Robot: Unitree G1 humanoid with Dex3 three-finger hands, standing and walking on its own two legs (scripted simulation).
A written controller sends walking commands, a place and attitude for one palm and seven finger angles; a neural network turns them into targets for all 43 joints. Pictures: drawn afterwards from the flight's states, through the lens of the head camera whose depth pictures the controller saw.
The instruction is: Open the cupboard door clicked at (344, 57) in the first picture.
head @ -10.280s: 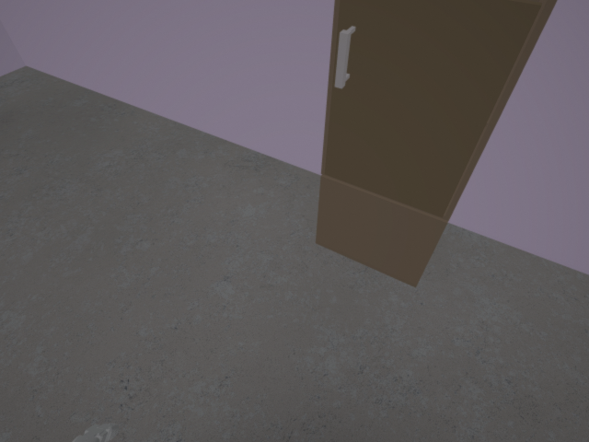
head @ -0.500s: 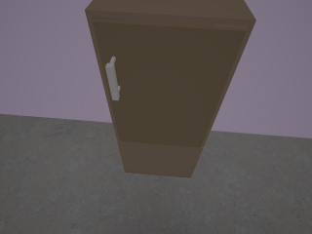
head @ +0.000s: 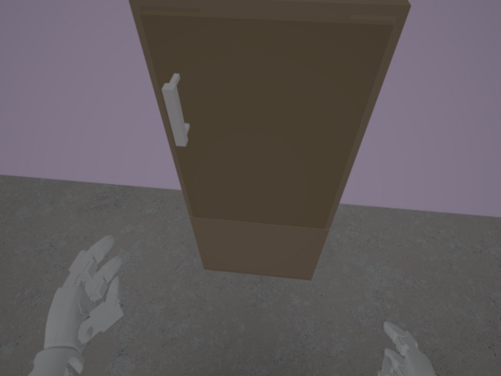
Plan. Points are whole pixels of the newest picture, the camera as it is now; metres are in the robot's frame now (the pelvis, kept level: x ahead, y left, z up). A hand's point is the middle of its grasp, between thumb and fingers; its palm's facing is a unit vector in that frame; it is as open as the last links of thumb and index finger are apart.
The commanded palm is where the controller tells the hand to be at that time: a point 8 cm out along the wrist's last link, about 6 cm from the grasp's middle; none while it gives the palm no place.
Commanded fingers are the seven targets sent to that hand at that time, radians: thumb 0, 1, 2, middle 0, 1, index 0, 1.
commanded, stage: raise the hand with hooked fingers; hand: left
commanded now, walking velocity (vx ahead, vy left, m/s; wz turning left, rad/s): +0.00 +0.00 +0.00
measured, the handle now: (178, 110) +0.58 +0.17 +0.11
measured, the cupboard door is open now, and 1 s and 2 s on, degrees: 0 0 0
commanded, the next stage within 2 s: move the hooked fingers beside the handle in 1.86 s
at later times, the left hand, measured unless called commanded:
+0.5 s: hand (91, 307) +0.21 +0.24 +0.03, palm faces -0.06 -1.00 -0.04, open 10.5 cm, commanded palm +0.19 +0.29 +0.04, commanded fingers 0.00 0.01 0.52 -0.26 -0.87 -0.26 -0.87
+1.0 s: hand (45, 270) +0.25 +0.30 +0.08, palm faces -0.03 -1.00 -0.03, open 13.3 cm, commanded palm +0.22 +0.34 +0.09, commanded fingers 0.00 -0.50 0.30 -0.30 -1.20 -0.30 -1.20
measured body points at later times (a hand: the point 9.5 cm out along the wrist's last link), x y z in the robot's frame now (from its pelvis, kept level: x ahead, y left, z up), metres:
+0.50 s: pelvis -0.03 +0.00 -0.03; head +0.02 +0.00 +0.42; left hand +0.21 +0.30 +0.04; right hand +0.12 -0.25 -0.11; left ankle +0.01 +0.11 -0.71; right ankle +0.00 -0.09 -0.71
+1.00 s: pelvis -0.01 +0.04 +0.00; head +0.00 +0.06 +0.45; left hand +0.24 +0.35 +0.09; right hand +0.17 -0.19 -0.06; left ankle +0.01 +0.11 -0.71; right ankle +0.00 -0.09 -0.71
